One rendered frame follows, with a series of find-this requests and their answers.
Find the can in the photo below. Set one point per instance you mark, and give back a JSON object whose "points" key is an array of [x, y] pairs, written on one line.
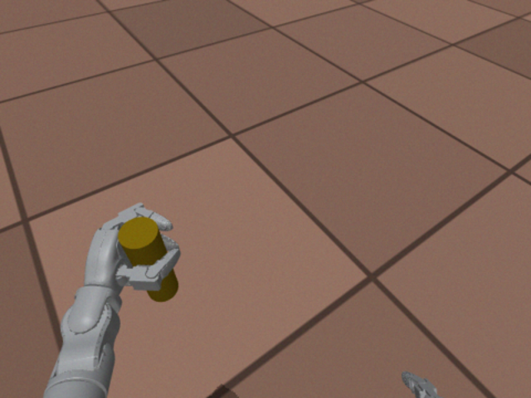
{"points": [[143, 244]]}

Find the left robot hand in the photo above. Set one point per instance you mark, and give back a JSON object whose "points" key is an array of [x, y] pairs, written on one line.
{"points": [[107, 264]]}

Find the left robot arm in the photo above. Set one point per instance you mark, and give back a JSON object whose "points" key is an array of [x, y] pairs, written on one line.
{"points": [[89, 327]]}

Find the right robot hand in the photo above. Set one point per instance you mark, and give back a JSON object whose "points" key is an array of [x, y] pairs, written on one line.
{"points": [[422, 388]]}

